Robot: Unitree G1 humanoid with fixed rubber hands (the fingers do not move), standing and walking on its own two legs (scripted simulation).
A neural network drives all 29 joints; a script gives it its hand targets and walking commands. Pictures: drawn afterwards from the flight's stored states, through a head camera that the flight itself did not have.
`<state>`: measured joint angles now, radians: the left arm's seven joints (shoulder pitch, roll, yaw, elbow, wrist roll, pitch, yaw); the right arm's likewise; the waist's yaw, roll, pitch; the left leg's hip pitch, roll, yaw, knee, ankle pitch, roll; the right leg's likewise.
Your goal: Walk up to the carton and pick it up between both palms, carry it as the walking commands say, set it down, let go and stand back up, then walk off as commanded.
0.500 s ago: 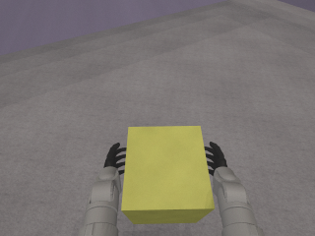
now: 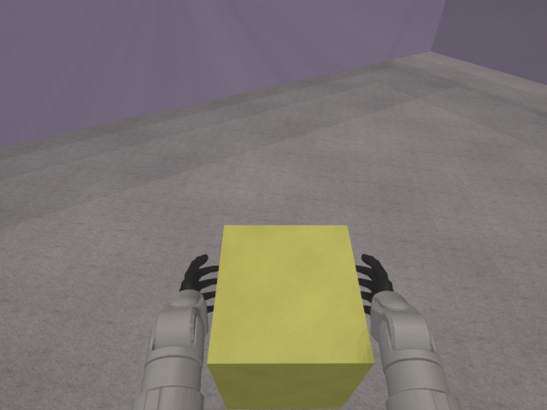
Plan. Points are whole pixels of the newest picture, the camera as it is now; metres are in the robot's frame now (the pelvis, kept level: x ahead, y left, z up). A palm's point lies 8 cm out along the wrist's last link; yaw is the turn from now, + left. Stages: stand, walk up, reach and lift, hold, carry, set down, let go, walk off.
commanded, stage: reach and lift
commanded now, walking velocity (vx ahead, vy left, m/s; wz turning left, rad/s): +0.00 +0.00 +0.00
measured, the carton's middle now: (284, 320) +0.30 +0.04 -0.03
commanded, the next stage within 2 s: hold in 1.26 s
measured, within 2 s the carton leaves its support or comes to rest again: neither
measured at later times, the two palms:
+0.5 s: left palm (212, 286) +0.30 +0.16 +0.04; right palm (402, 310) +0.29 -0.13 +0.05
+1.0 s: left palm (211, 296) +0.28 +0.16 +0.04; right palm (403, 315) +0.29 -0.13 +0.05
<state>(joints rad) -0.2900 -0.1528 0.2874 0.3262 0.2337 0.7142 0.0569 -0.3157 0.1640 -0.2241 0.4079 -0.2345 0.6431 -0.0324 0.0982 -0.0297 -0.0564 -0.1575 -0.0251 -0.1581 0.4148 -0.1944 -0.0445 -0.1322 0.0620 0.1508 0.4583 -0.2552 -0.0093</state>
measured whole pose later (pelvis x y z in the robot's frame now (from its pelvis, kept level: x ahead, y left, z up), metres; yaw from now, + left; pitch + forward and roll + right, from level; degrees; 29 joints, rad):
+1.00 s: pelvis +0.00 +0.01 +0.00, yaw +0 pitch -5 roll +0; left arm -0.25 -0.15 0.19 0.27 0.23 0.77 0.05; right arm -0.23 0.15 -0.19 0.26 -0.23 0.74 -0.02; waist 0.01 -0.03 -0.02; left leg -0.10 -0.03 -0.15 0.37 -0.18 -0.03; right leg -0.06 0.05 0.15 0.38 -0.23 0.00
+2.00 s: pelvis -0.01 -0.03 -0.02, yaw +2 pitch +3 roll -1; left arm -0.27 -0.16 0.14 -0.02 0.11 1.01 0.13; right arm -0.20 0.14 -0.17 -0.09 -0.11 1.01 -0.09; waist 0.00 0.01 -0.16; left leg -0.43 0.07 -0.10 0.64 -0.26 -0.06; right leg -0.36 0.08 -0.02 0.61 -0.31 -0.06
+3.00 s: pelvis -0.09 -0.17 -0.01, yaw +6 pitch +5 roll +0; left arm -0.17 -0.14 0.13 -0.22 0.10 1.21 0.13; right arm -0.17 0.14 -0.09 -0.22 -0.08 1.21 -0.13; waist -0.01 -0.02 -0.14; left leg -0.40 0.15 0.16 0.61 -0.27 -0.04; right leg -0.51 -0.02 -0.09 0.77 -0.42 -0.02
